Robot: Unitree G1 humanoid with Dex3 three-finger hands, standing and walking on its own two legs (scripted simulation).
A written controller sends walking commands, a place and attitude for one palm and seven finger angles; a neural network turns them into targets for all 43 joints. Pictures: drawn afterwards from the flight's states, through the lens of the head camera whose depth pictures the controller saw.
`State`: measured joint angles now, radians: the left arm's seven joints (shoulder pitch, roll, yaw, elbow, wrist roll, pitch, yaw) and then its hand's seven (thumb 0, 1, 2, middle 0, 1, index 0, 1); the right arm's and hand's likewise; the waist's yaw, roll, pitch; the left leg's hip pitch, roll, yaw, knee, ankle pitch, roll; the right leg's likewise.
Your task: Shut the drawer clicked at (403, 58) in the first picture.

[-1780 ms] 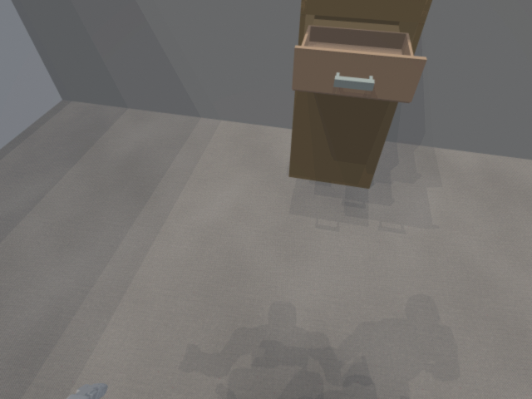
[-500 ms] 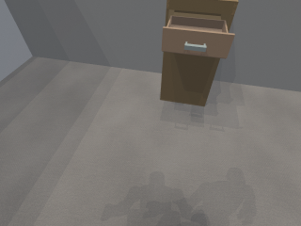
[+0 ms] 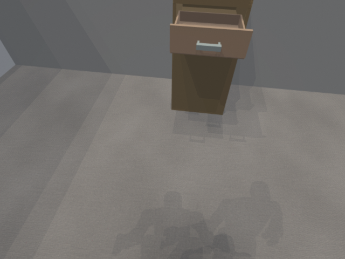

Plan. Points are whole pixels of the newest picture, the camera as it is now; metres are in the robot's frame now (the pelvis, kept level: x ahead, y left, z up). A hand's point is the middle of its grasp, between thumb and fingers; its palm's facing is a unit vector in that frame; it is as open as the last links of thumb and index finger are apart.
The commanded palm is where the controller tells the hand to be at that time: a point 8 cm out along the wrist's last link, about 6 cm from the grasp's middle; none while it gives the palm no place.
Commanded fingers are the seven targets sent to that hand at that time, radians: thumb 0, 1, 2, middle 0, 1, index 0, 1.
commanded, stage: walk to a spot facing it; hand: left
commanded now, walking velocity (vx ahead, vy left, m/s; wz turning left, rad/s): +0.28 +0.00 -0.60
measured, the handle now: (208, 45) +1.05 -0.10 -0.01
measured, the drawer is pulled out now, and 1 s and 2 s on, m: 0.30 0.30 0.30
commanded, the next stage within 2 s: turn to face it in 1.40 s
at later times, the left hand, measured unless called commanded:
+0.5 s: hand out of the picture +0.08 +0.17 -0.16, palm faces -0.14 -0.97 -0.19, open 7.4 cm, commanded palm none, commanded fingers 0.00 0.90 0.90 -0.20 -0.30 -0.20 -0.30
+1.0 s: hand (173, 143) +0.54 +0.04 -0.15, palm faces -0.61 -0.77 -0.20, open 7.4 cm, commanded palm none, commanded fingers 0.00 0.90 0.90 -0.20 -0.30 -0.20 -0.30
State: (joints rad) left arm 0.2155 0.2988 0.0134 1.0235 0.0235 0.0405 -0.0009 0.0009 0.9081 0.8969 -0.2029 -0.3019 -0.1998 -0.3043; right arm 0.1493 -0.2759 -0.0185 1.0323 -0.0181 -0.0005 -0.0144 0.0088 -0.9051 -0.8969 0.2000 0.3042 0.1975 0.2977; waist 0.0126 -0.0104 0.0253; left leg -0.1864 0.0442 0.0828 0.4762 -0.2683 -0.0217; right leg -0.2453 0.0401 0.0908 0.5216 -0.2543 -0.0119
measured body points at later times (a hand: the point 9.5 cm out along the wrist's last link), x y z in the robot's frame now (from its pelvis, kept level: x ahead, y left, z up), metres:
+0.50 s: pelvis +0.11 -0.01 +0.01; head +0.13 -0.02 +0.46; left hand +0.09 +0.22 -0.14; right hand +0.17 -0.27 -0.13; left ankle +0.23 +0.11 -0.69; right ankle +0.02 -0.11 -0.74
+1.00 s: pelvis +0.30 -0.03 +0.00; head +0.34 -0.05 +0.45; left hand +0.57 +0.08 -0.13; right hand +0.09 -0.19 -0.14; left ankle +0.26 +0.10 -0.74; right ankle +0.34 -0.22 -0.69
